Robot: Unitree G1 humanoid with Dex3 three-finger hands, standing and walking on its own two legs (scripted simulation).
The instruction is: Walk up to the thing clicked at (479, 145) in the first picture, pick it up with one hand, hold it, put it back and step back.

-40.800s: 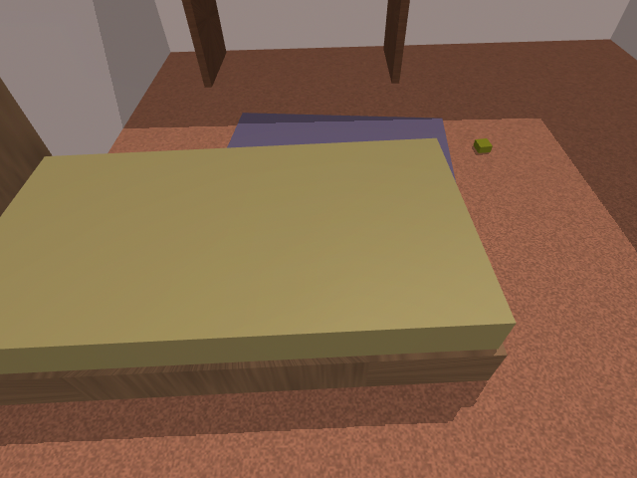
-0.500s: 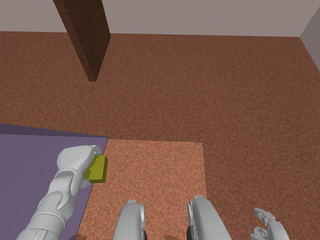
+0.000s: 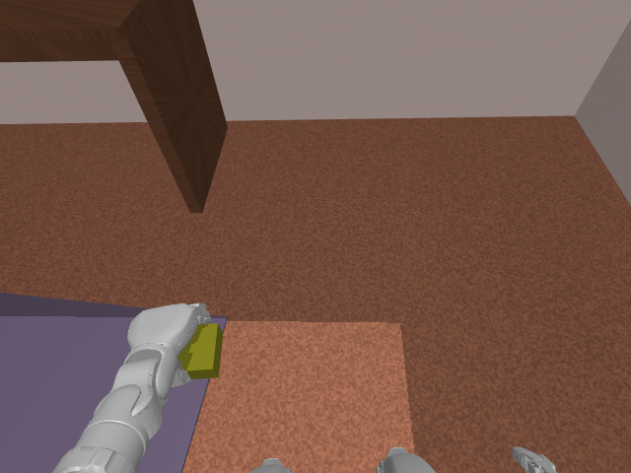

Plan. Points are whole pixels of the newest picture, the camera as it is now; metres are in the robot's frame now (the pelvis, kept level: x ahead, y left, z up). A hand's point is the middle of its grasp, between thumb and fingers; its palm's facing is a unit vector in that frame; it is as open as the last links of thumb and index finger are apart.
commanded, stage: lift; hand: left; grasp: from above
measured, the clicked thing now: (197, 351) +0.34 +0.20 -0.12
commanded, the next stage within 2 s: hold in 0.12 s
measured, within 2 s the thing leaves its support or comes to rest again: neither
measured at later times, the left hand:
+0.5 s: hand (167, 332) +0.33 +0.22 -0.03, palm faces -0.44 -0.05 -0.90, open 9.9 cm
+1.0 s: hand (165, 340) +0.31 +0.21 +0.00, palm faces -0.45 -0.04 -0.89, open 9.8 cm
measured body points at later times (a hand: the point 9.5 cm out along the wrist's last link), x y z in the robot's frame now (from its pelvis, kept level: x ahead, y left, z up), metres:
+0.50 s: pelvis +0.02 +0.00 +0.03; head +0.05 -0.01 +0.48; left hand +0.35 +0.22 +0.03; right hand +0.13 -0.27 -0.09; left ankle +0.03 +0.12 -0.69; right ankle +0.04 -0.14 -0.69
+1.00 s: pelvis +0.02 +0.00 +0.04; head +0.03 -0.03 +0.49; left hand +0.33 +0.21 +0.05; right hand +0.15 -0.26 -0.08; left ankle +0.03 +0.12 -0.69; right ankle +0.04 -0.14 -0.69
